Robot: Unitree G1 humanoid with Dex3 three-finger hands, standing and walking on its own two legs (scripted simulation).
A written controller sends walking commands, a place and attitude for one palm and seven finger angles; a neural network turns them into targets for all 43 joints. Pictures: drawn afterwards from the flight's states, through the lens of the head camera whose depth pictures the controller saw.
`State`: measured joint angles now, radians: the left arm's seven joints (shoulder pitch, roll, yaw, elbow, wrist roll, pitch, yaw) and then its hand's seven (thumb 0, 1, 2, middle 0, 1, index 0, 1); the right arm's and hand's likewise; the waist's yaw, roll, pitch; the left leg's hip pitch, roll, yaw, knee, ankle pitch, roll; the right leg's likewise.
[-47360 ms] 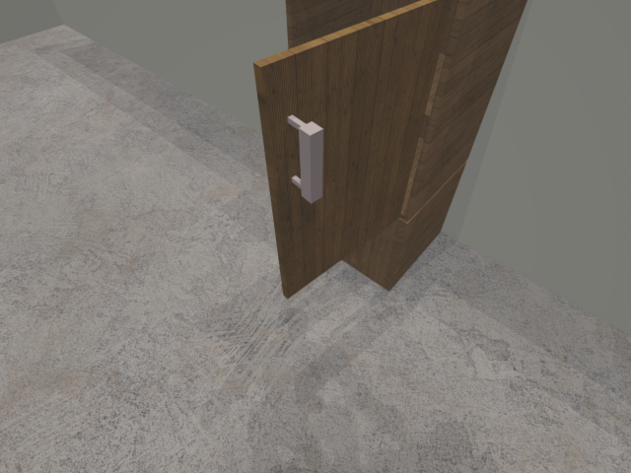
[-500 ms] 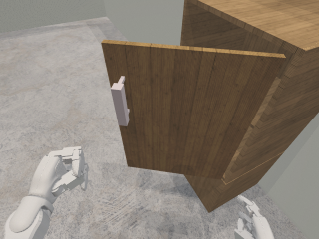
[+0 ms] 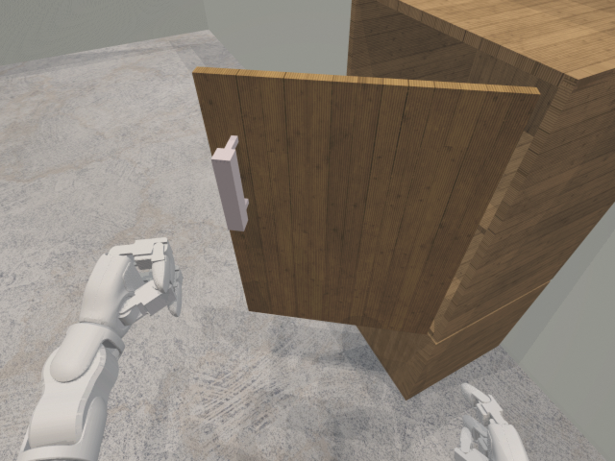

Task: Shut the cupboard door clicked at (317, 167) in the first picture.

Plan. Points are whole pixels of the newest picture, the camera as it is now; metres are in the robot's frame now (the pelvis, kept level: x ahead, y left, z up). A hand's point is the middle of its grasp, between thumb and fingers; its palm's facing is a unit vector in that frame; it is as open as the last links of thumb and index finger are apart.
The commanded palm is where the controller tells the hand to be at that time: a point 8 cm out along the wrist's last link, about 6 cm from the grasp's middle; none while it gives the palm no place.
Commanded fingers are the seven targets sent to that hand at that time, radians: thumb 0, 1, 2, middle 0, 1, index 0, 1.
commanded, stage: bring the fist close to the handle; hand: left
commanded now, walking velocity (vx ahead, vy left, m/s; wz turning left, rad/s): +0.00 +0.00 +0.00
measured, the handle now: (235, 183) +0.48 +0.15 +0.11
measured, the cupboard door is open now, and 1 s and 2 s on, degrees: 54 54 45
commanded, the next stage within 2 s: push the door shut along its arc in 1.10 s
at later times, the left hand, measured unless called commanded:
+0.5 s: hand (225, 256) +0.34 +0.13 +0.11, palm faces -0.13 -0.99 +0.00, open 3.1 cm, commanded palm +0.33 +0.19 +0.11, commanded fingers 0.00 0.90 0.90 -1.30 -1.50 -1.30 -1.50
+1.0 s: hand (230, 237) +0.37 +0.13 +0.11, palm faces -0.05 -1.00 -0.02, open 3.1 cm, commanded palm +0.35 +0.18 +0.11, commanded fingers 0.00 0.90 0.90 -1.30 -1.50 -1.30 -1.50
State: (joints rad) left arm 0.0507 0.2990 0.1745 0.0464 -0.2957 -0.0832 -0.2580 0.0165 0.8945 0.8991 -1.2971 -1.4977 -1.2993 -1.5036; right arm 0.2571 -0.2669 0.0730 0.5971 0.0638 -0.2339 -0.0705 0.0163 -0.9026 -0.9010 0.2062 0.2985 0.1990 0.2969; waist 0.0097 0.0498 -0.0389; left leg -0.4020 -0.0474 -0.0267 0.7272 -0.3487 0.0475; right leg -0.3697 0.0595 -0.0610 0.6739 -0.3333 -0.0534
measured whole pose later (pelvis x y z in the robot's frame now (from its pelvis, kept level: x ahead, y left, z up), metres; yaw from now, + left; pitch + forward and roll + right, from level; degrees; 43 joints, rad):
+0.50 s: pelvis +0.02 +0.02 +0.00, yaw -1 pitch +3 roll -1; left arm -0.11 0.19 0.01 0.09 -0.21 -0.03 -0.12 0.02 0.90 0.90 -1.30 -1.50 -1.30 -1.50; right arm 0.24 -0.24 0.07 0.59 0.05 -0.17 -0.04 0.02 -0.90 -0.90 0.21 0.30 0.20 0.30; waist 0.00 0.04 -0.04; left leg -0.39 -0.08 0.00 0.70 -0.36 0.08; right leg -0.38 0.03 -0.03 0.68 -0.36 -0.03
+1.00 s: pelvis +0.01 +0.00 +0.00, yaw -2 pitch +2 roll +0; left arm -0.22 0.22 0.10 0.30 -0.21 -0.09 -0.09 0.02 0.90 0.90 -1.29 -1.50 -1.30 -1.50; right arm 0.28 -0.26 0.04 0.59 0.06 -0.06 -0.03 0.01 -0.91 -0.90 0.20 0.30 0.20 0.30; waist -0.02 0.03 -0.04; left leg -0.36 -0.05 0.01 0.67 -0.34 0.05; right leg -0.36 0.06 -0.02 0.65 -0.34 -0.05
